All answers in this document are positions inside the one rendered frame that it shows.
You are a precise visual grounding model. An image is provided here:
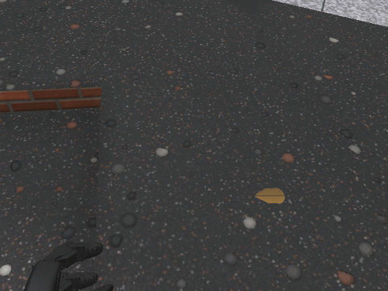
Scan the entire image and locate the robot left hand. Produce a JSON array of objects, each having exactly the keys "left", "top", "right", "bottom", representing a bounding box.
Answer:
[{"left": 24, "top": 241, "right": 113, "bottom": 291}]

